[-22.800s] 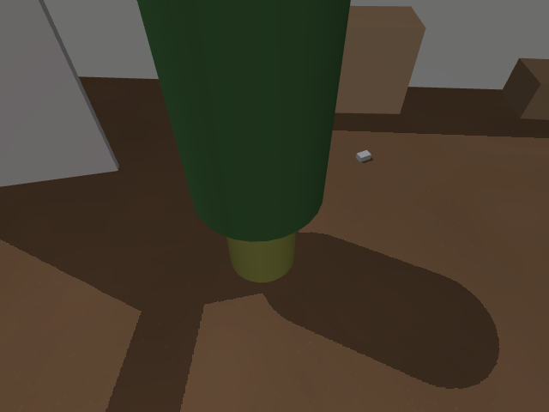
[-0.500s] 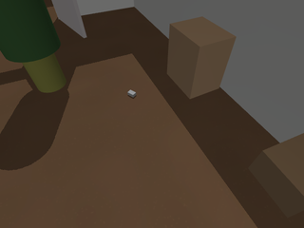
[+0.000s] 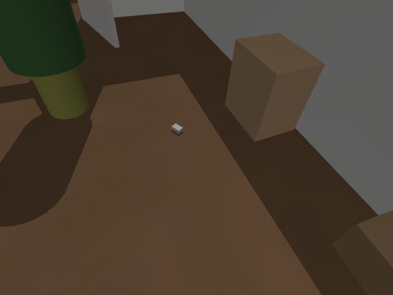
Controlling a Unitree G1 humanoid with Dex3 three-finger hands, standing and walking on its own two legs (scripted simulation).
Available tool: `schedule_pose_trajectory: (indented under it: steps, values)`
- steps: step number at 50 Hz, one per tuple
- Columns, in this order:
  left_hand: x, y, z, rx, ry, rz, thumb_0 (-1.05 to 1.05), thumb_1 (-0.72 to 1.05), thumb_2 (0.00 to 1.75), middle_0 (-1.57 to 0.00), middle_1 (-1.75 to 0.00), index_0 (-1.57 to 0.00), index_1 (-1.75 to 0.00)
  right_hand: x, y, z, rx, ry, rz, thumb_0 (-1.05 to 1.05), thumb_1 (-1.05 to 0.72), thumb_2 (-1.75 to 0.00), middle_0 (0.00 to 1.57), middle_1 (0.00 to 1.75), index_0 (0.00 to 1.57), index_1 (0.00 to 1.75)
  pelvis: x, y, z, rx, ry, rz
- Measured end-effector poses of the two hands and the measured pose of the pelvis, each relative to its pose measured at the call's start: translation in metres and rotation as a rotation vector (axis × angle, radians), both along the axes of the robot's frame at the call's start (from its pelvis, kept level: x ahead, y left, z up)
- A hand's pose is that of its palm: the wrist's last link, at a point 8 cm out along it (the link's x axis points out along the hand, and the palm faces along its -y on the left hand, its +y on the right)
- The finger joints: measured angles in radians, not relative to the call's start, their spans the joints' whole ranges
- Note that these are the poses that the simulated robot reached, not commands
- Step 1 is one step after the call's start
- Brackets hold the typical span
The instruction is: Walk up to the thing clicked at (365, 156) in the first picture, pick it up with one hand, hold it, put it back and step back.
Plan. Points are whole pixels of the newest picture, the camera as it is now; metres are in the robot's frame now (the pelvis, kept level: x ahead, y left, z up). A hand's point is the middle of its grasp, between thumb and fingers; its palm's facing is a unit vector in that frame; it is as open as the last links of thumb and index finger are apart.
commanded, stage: walk up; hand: left
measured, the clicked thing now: (177, 128) +1.34 +0.18 -0.75
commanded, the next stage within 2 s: none
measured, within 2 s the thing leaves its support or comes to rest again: neither
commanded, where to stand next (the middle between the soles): +1.00 -0.05 m, yaw -1 degrees
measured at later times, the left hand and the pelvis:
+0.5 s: hand (119, 219) +0.32 +0.22 -0.11, palm faces +0.00 -0.92 -0.38, open 7.4 cm; pelvis +0.22 -0.05 +0.00, yaw -1 degrees
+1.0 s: hand (123, 169) +0.51 +0.26 -0.14, palm faces -0.07 -0.94 -0.33, open 7.4 cm; pelvis +0.44 -0.02 +0.01, yaw -2 degrees
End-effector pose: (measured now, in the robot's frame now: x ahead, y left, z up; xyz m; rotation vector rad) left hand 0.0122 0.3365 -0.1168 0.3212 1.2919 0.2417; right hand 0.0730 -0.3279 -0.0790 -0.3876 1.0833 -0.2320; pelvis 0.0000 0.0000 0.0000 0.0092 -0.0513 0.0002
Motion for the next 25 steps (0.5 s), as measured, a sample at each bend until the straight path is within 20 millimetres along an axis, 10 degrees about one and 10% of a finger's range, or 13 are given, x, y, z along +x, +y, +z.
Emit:
schedule_pose_trajectory:
  steps: [14,19,25]
  values:
    - [0.203,-0.038,0.026,-0.016,-0.156,-0.149,0.01,0.91,0.9,-0.21,-0.3,-0.2,-0.3,0.056,-0.011,-0.024,0.078,0.1,-0.075,0.01,-0.9,-0.9,0.21,0.31,0.2,0.3,0.123,-0.02,0.002,0.027,-0.001,-0.026]
    - [0.273,-0.061,0.031,0.022,-0.272,-0.146,0.01,0.91,0.9,-0.21,-0.3,-0.2,-0.3,0.108,-0.032,-0.049,0.089,0.134,-0.071,0.01,-0.9,-0.9,0.21,0.3,0.2,0.3,0.173,-0.042,-0.011,0.0,-0.013,-0.016]
    - [0.3,-0.074,0.045,0.016,-0.269,-0.108,0.01,0.9,0.9,-0.21,-0.3,-0.2,-0.3,0.194,-0.035,-0.034,0.108,0.075,-0.007,0.01,-0.91,-0.9,0.21,0.3,0.2,0.29,0.222,-0.047,0.005,-0.007,-0.007,-0.013]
